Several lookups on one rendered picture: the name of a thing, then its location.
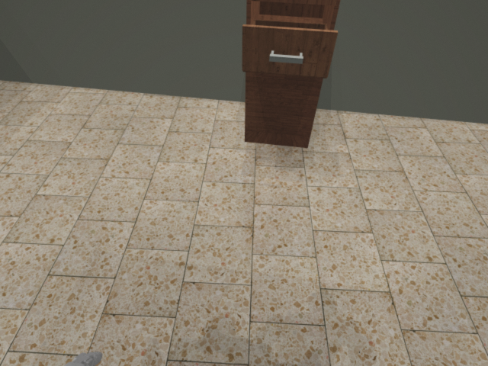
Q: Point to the cabinet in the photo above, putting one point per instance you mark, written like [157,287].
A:
[280,109]

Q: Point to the drawer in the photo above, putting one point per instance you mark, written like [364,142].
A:
[315,41]

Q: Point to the handle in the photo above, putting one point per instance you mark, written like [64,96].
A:
[285,58]

